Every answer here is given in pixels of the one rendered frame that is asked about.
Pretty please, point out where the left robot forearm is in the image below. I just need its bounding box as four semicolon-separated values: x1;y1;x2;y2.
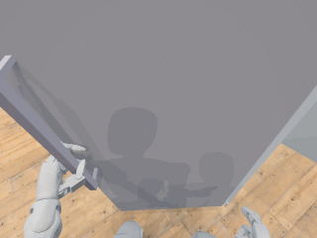
24;198;62;238

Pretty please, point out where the handle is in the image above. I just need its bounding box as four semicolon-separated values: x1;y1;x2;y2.
0;55;98;190

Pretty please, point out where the robot right hand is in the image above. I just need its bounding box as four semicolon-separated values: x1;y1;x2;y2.
235;206;271;238

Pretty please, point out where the left robot thigh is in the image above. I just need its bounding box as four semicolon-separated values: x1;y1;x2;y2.
113;221;144;238

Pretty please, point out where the robot left hand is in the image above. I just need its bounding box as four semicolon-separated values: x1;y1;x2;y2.
36;141;87;201

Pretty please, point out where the fridge door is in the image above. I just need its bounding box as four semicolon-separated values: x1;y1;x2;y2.
0;0;317;211

